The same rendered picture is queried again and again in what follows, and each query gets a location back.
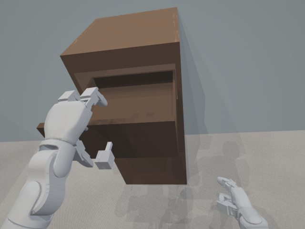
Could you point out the robot left hand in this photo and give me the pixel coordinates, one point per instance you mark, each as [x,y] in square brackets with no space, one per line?
[67,120]

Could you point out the cabinet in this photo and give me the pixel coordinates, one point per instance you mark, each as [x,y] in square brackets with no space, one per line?
[134,43]

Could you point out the robot right forearm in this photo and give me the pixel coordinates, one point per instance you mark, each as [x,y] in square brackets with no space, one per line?
[249,218]

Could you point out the handle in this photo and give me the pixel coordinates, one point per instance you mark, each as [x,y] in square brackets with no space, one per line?
[105,158]

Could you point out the robot left forearm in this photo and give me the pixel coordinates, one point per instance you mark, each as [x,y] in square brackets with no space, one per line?
[44,191]

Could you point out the robot right hand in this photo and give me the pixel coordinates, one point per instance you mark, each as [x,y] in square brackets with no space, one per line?
[230,205]

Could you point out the drawer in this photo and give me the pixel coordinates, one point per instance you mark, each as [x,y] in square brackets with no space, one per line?
[140,118]

